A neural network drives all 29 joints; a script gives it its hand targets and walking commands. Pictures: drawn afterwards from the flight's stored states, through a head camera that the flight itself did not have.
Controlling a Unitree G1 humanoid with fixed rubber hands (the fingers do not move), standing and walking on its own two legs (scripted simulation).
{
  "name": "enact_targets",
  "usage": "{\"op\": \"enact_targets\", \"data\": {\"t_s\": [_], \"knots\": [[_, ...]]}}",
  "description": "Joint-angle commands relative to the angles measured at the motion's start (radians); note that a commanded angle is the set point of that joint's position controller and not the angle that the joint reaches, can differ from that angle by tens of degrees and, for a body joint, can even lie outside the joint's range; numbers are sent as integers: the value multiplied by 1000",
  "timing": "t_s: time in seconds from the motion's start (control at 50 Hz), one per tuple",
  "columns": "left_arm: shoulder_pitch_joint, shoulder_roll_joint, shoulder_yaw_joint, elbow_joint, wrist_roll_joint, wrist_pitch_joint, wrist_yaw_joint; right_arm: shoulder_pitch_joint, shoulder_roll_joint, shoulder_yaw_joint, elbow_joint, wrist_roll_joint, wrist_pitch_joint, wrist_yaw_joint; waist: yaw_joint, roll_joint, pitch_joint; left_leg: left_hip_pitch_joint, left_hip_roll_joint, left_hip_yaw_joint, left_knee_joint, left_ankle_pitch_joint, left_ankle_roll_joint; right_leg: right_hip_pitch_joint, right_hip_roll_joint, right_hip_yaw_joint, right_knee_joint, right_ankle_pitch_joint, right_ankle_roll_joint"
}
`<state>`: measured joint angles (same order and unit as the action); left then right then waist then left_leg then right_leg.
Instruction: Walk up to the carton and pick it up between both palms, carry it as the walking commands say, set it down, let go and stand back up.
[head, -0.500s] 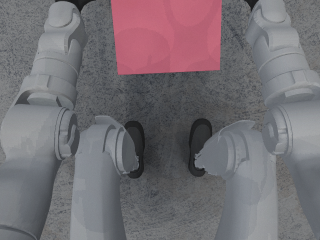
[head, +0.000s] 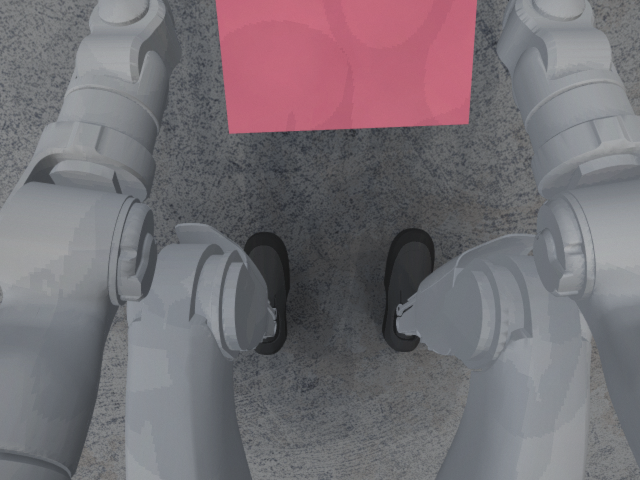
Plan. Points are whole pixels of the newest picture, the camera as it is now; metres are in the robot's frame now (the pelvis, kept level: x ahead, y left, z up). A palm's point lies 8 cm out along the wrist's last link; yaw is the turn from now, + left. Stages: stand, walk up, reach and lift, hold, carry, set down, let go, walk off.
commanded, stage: reach and lift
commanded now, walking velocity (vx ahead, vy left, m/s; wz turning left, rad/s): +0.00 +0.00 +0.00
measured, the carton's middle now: out of the picture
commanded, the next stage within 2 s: none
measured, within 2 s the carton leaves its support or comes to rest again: leaves its support in 1.14 s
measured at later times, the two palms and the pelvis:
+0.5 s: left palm out of the picture +0.54 +0.15 -0.17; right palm out of the picture +0.55 -0.13 -0.17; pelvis +0.00 +0.00 +0.01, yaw +0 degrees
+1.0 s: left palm out of the picture +0.54 +0.16 -0.17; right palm out of the picture +0.56 -0.13 -0.17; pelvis +0.00 -0.01 -0.02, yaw +2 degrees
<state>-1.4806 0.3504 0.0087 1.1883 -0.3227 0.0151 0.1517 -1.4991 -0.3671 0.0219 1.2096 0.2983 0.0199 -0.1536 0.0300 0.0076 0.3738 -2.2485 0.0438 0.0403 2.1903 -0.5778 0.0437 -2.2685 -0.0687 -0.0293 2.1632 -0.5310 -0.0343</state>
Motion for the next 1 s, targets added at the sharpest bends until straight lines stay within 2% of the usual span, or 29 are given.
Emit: {"op": "enact_targets", "data": {"t_s": [0.0,0.26,0.4,0.54,0.58,0.62,0.68,0.76,0.86,0.98], "knots": [[-238,97,12,-76,5,-21,-1,-248,-85,-15,-78,-6,-21,1,2,-16,-1215,560,-78,-51,-191,347,-62,612,100,37,-124,287,34],[-280,52,7,-74,19,-26,3,-287,-33,-11,-76,-18,-28,-7,6,-20,-1223,558,-92,-46,-205,330,-65,635,114,43,-144,279,33],[-301,11,26,-78,59,-28,11,-303,8,-16,-87,-54,-29,-19,6,-24,-1229,575,-106,-38,-207,333,-70,664,131,42,-151,287,37],[-356,-123,-13,-96,67,-36,-15,-348,157,36,-111,-49,-29,7,9,-27,-1202,590,-118,-38,-209,328,-65,671,149,41,-159,289,37],[-385,-204,-34,-99,71,-34,-36,-374,239,49,-116,-54,-26,27,7,-24,-1189,588,-122,-39,-206,324,-64,661,156,38,-158,285,36],[-433,-349,-64,-104,79,-25,-75,-421,386,67,-127,-64,-18,63,5,-20,-1171,581,-129,-39,-199,315,-62,642,164,34,-154,277,36],[-528,-682,-111,-110,107,3,-168,-523,720,97,-156,-98,9,155,-9,-13,-1133,567,-146,-40,-181,299,-56,588,180,20,-142,251,34],[-561,-887,-62,-169,184,59,-256,-548,935,47,-200,-154,56,246,-11,-20,-1106,530,-163,-20,-166,264,-47,554,190,-4,-132,216,33],[-549,-993,-51,-236,202,106,-315,-545,1041,41,-256,-164,102,298,10,-18,-1124,495,-162,6,-133,273,-37,559,193,-11,-110,223,35],[-526,-1052,-56,-263,203,148,-346,-544,1076,38,-293,-161,140,319,5,-5,-1137,510,-156,15,-128,232,-33,540,191,-24,-99,174,30]]}}
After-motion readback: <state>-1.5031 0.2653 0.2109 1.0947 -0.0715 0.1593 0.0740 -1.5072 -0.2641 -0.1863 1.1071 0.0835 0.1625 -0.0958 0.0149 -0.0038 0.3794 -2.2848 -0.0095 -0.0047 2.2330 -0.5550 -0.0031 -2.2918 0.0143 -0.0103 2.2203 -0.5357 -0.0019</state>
